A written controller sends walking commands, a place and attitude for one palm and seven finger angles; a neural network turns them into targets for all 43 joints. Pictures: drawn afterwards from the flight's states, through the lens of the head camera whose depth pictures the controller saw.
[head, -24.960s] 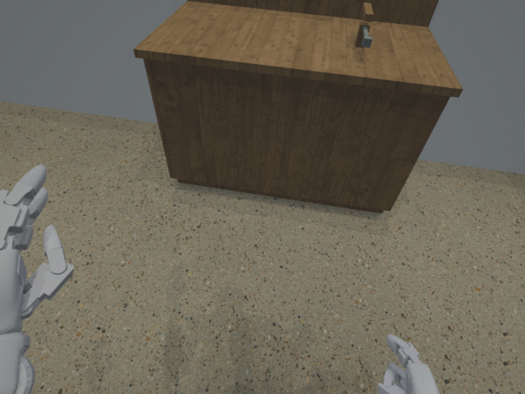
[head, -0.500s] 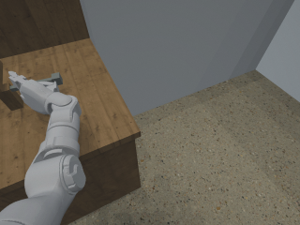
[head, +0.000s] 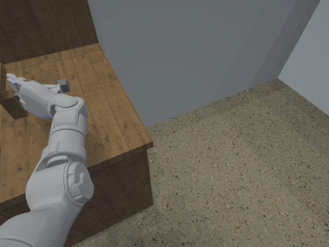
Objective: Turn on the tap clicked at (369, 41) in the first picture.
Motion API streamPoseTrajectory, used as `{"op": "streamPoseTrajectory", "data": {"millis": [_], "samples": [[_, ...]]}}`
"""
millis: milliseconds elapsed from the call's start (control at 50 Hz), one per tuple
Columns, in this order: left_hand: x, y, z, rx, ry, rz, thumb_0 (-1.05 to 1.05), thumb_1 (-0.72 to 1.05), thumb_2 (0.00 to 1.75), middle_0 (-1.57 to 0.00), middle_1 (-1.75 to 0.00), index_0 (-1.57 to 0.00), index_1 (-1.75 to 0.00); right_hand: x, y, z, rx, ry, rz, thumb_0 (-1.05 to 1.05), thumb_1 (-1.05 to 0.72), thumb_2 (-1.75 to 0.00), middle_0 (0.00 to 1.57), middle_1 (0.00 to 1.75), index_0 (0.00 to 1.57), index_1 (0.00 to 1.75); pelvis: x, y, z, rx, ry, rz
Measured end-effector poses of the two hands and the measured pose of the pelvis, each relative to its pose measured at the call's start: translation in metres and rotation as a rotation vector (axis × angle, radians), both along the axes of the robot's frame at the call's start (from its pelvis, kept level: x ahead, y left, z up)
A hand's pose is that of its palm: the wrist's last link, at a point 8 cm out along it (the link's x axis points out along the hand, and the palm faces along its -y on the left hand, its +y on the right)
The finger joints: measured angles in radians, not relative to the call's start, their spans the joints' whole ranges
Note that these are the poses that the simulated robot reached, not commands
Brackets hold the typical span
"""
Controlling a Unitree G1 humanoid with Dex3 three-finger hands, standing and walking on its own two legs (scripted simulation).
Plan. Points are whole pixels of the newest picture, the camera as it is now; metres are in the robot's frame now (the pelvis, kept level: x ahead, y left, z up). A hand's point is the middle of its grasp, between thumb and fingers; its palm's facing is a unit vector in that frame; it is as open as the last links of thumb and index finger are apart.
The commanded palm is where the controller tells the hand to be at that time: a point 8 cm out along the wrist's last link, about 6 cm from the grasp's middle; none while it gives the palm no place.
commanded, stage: lift the hand up off the lever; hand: left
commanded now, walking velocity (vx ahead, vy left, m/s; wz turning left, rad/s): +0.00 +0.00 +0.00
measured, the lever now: (63, 85) +0.56 +0.29 +0.08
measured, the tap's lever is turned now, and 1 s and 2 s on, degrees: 83 83 83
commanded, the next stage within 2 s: draw the hand back beside the body in 0.40 s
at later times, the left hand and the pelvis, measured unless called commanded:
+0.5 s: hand (60, 85) +0.48 +0.25 +0.15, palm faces +0.85 -0.51 -0.14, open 7.8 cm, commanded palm +0.41 +0.26 +0.16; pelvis +0.00 +0.01 +0.00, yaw +0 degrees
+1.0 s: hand (29, 126) +0.33 +0.25 +0.17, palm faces +0.38 -0.90 -0.21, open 7.7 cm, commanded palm +0.29 +0.28 +0.17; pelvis -0.01 +0.02 +0.02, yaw -2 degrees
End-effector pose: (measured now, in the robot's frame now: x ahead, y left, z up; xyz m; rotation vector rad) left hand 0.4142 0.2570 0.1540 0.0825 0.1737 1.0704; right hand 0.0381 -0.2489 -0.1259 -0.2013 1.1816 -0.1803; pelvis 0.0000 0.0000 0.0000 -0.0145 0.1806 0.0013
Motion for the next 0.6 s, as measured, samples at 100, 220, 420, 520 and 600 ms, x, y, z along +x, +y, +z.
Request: {"op": "streamPoseTrajectory", "data": {"millis": [100,220,420,520,600], "samples": [[-0.001,0.008,0.007,0.027,-0.009,-0.018,0.02,0.90,0.90,-0.15,-0.15,-0.16,-0.15,-0.014,-0.003,0.001,-0.008,0.029,-0.004,0.01,-0.91,-0.90,0.20,0.30,0.20,0.30,-0.003,-0.001,0.001,-0.003,-0.005,0.008],[-0.003,0.005,0.005,-0.004,-0.017,-0.048,0.02,0.90,0.90,-0.15,-0.15,-0.15,-0.15,-0.023,-0.006,0.004,-0.018,0.045,-0.009,0.01,-0.91,-0.90,0.20,0.30,0.20,0.30,-0.005,0.001,0.003,-0.006,-0.013,0.012],[0.002,-0.003,0.002,-0.016,-0.007,-0.031,0.02,0.90,0.90,-0.15,-0.15,-0.16,-0.15,-0.016,-0.001,0.004,-0.011,0.018,-0.007,0.01,-0.91,-0.90,0.20,0.30,0.20,0.30,-0.006,0.005,0.003,-0.005,-0.004,0.001],[0.005,-0.002,0.006,0.005,-0.009,-0.036,0.02,0.90,0.90,-0.15,-0.15,-0.16,-0.15,-0.012,0.005,0.002,0.004,0.014,-0.004,0.01,-0.91,-0.90,0.20,0.30,0.20,0.30,-0.004,0.005,0.002,-0.004,0.000,-0.002],[0.009,-0.005,0.012,0.084,-0.034,-0.243,0.02,0.90,0.90,-0.15,-0.15,-0.15,-0.15,-0.008,0.006,0.006,-0.006,-0.005,-0.050,0.01,-0.91,-0.90,0.20,0.30,0.20,0.30,0.001,0.006,0.005,0.000,-0.022,-0.024]]}}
